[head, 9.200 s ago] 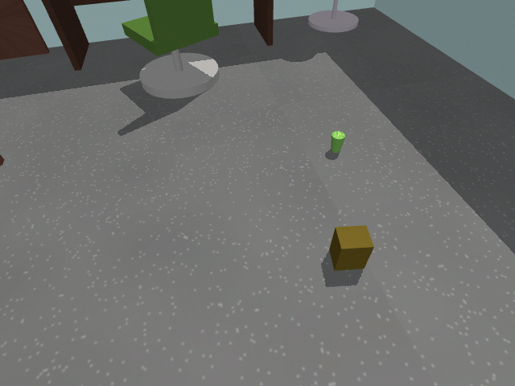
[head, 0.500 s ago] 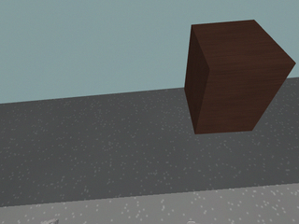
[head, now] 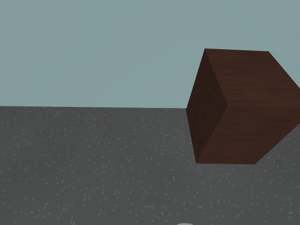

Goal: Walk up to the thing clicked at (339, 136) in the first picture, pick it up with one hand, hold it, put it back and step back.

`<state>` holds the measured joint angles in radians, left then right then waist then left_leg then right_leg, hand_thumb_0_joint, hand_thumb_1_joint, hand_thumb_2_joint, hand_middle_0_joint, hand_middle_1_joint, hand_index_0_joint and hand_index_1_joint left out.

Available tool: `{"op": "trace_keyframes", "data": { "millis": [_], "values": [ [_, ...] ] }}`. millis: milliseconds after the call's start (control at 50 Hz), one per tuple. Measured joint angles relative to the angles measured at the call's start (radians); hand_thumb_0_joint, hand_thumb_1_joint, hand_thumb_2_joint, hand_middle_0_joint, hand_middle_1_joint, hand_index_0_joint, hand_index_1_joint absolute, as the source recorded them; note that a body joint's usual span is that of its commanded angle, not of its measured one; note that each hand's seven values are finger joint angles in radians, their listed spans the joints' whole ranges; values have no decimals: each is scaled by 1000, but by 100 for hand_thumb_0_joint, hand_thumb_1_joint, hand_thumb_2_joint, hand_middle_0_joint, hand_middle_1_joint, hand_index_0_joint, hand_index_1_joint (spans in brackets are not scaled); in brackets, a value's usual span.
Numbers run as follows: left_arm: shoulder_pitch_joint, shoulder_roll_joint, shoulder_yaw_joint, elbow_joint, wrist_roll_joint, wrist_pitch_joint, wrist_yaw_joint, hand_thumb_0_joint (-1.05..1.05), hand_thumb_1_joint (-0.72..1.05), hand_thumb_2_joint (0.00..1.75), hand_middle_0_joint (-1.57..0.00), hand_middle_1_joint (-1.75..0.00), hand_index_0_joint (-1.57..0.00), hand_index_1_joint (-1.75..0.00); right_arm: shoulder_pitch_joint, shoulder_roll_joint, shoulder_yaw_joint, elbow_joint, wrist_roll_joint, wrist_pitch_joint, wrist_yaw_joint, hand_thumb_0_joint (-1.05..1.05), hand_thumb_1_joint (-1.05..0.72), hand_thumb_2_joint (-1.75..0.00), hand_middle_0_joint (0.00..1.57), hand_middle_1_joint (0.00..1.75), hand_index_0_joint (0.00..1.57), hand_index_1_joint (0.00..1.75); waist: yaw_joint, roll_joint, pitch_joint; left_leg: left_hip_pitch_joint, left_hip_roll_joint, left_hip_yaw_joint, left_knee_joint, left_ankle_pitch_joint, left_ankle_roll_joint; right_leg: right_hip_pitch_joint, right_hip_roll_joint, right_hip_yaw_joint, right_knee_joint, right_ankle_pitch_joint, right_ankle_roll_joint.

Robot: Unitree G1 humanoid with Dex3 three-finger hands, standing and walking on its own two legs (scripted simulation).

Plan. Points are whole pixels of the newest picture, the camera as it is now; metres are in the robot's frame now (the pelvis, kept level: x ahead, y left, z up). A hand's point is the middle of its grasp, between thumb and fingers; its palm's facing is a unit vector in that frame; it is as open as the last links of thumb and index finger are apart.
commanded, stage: walk up
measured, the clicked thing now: out of the picture -0.28 +1.35 -0.71
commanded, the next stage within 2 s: stand in 1.26 s
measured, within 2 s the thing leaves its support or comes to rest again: neither
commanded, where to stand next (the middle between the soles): +0.23 -0.03 m, yaw +0 degrees
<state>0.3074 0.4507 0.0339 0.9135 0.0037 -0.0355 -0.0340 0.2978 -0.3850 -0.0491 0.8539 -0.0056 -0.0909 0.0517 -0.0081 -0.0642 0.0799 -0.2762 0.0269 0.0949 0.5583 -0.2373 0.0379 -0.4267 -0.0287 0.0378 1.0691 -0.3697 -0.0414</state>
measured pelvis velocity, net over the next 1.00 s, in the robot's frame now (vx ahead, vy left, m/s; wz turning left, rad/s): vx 0.17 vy -0.01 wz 0.01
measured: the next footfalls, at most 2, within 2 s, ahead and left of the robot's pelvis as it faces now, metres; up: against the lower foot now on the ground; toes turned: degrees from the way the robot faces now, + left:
right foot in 0.30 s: +0.23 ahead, -0.15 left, +0.00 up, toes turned -2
left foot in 0.58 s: +0.25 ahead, +0.12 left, +0.00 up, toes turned +2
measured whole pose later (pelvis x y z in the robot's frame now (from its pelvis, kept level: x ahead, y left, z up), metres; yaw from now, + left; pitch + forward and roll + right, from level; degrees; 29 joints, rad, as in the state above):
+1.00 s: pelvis +0.17 -0.01 +0.01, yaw +1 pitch -3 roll +0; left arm 0.12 0.37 -0.01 1.13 0.00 0.00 -0.02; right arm 0.03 -0.36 0.01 1.09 0.01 -0.02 0.02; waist 0.03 0.00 0.08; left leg -0.24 0.03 0.00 0.46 -0.18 -0.01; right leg -0.20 -0.04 -0.03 0.45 -0.21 0.02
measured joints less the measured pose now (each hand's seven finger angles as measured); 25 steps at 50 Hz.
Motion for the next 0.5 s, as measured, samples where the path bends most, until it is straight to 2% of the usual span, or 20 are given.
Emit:
{"op": "trace_keyframes", "data": {
  "millis": [100,180,280,320,360,400,440,500],
  "values": [
    [-16,-8,4,-11,6,5,-19,0,91,90,-20,-30,-20,-30,32,2,7,-5,-3,2,-4,0,-90,-90,20,30,21,30,-9,2,10,96,-9,16,-92,-5,5,-73,-41,-17,-143,81,27],
    [-34,-21,6,-13,12,9,-32,0,91,90,-20,-30,-20,-30,54,-12,5,-8,-4,11,-1,0,-90,-90,20,30,21,30,-22,24,12,143,-10,20,-108,-38,-1,-68,-63,-40,-302,144,31],
    [-60,-28,8,-17,16,-12,-22,0,91,90,-21,-30,-20,-30,67,-29,6,-5,-1,39,-4,0,-90,-90,20,30,21,30,-32,56,8,145,5,15,3,-151,-31,39,-35,-68,-505,215,18],
    [-79,-43,13,-21,20,-27,-7,0,91,90,-21,-30,-20,-30,53,-35,6,3,4,52,-13,0,-90,-90,20,30,21,30,-27,95,21,101,35,-11,147,-207,-19,55,-2,-84,-490,208,30],
    [-93,-54,6,-37,13,-33,0,0,91,90,-21,-30,-20,-30,26,-29,12,14,6,66,-23,1,-90,-90,20,30,21,30,-16,104,34,26,10,-57,333,-267,-9,54,0,-85,-452,170,28],
    [-101,-66,-5,-52,5,-33,6,0,91,90,-21,-30,-21,-30,3,-28,17,20,9,71,-28,1,-90,-90,20,30,21,30,-5,110,41,-46,-10,-79,447,-287,-9,72,-4,-85,-461,160,23],
    [-100,-74,-15,-62,6,-31,12,0,91,90,-21,-30,-21,-30,-16,-27,19,23,10,68,-28,1,-91,-90,20,30,21,30,1,113,41,-96,-6,-83,447,-271,-15,89,-8,-87,-479,159,24],
    [-99,-71,-23,-64,16,-21,19,0,91,90,-21,-30,-21,-30,-40,-22,20,30,8,61,-27,0,-91,-90,20,30,21,30,11,105,37,-122,8,-81,311,-218,-27,97,-14,-85,-473,143,29]
  ]
}}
